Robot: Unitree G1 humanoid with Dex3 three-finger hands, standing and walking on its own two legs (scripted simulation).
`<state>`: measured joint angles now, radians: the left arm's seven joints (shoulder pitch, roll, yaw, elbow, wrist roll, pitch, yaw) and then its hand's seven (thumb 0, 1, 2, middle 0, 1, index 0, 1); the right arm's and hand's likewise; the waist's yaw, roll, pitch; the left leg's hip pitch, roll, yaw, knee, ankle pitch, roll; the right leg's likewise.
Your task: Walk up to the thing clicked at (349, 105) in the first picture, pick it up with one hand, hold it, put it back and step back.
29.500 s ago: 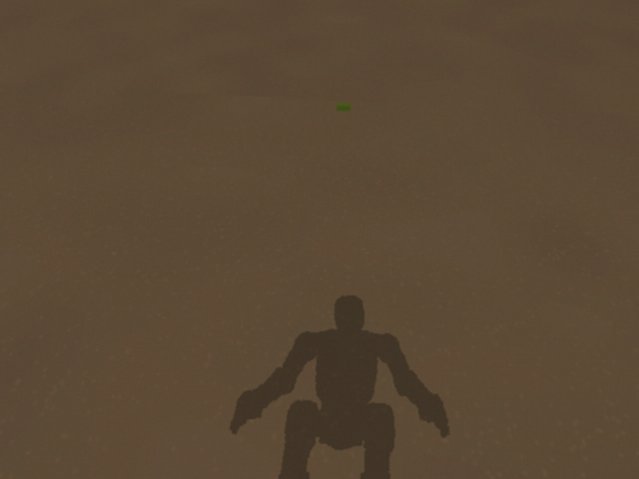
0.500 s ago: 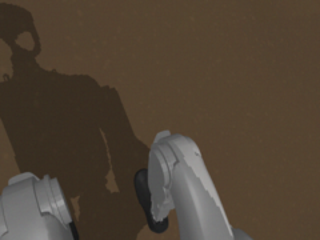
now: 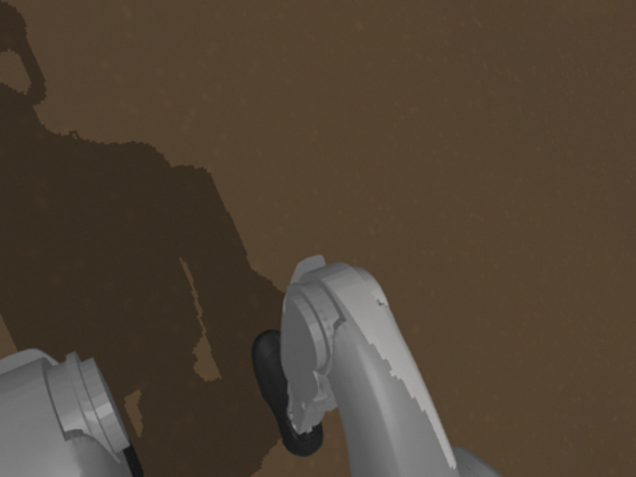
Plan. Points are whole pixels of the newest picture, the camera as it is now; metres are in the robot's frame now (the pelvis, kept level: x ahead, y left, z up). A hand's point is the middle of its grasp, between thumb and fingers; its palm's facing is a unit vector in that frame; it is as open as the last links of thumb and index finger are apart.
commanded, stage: open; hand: left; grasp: from above
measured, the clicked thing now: out of the picture +0.45 +0.33 -0.28
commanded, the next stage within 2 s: withdraw in 1.14 s
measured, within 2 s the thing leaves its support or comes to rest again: neither
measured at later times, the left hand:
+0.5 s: hand out of the picture +0.44 +0.31 -0.25, palm faces -0.43 -0.18 -0.88, open 9.6 cm
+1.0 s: hand out of the picture +0.45 +0.32 -0.25, palm faces -0.43 -0.19 -0.88, open 12.3 cm
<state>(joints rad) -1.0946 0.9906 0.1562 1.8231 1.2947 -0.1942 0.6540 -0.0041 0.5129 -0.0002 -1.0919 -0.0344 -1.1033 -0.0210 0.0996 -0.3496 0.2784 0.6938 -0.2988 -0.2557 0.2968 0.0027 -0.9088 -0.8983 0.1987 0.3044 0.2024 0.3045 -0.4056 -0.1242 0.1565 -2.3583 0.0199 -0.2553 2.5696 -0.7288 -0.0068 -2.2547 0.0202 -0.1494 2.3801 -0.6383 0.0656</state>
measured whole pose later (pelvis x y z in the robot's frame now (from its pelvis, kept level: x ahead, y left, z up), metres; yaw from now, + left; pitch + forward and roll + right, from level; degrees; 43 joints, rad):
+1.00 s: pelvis +0.00 +0.00 +0.01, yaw -1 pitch +28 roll -15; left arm -1.09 1.01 0.13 1.78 1.26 -0.18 0.63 0.00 -0.20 0.73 -0.36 -0.71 -0.36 -0.71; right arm 0.10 -0.36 0.30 0.67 -0.28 -0.28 0.32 0.00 -0.90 -0.90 0.20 0.30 0.20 0.30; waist -0.41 -0.14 0.18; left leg -2.35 0.02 -0.27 2.56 -0.73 0.00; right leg -2.24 0.02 -0.16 2.36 -0.64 0.07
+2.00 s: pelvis -0.01 -0.01 +0.06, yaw +7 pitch +32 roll -7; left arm -1.01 0.71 -0.04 1.39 1.18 -0.18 0.22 0.00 -0.31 0.87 -0.28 -0.80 -0.27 -0.82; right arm 0.14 -0.32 0.08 0.67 -0.11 -0.04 0.14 0.00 -0.90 -0.90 0.20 0.30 0.20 0.30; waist -0.24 0.00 -0.07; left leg -2.24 0.01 -0.13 2.32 -0.65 -0.01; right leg -2.18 -0.02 -0.06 2.23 -0.61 0.03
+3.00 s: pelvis +0.01 -0.01 +0.23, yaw +11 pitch +30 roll -5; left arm -0.16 0.37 0.05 0.37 0.22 0.21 0.04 0.01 0.88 0.90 -0.21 -0.30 -0.21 -0.30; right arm 0.06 -0.27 -0.01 0.55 0.03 -0.05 0.01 0.01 -0.91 -0.90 0.20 0.30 0.20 0.30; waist -0.06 0.02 -0.20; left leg -1.69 0.02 -0.08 1.79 -0.63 -0.01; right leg -1.64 -0.03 -0.05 1.73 -0.61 0.02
